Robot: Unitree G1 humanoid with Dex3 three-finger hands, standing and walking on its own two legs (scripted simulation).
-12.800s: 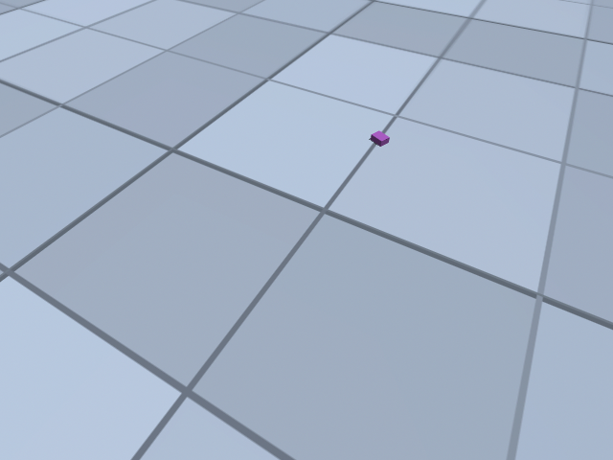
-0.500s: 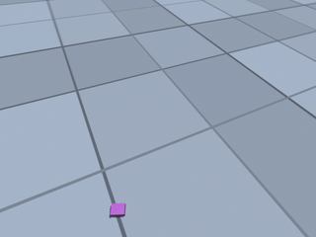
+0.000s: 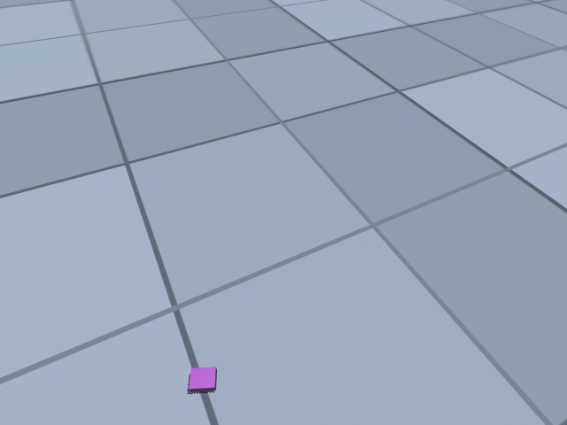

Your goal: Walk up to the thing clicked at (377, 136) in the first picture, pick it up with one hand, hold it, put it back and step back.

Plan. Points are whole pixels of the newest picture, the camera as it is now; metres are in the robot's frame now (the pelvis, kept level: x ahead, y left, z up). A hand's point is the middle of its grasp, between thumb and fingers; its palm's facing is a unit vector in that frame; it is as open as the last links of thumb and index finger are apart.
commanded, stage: walk up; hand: left
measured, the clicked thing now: (203, 379) +0.42 +0.24 -0.76
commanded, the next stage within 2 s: stand in 0.74 s
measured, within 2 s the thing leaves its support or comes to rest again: neither
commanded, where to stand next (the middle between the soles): +0.03 -0.01 m, yaw +2 degrees
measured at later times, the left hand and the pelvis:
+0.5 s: hand out of the picture +0.08 +0.26 -0.15, palm faces -0.04 -0.95 -0.32, open 7.4 cm; pelvis -0.01 +0.01 +0.00, yaw -1 degrees
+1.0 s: hand out of the picture +0.08 +0.26 -0.14, palm faces -0.04 -0.94 -0.34, open 7.4 cm; pelvis -0.02 +0.02 +0.01, yaw -1 degrees
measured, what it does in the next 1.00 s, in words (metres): stands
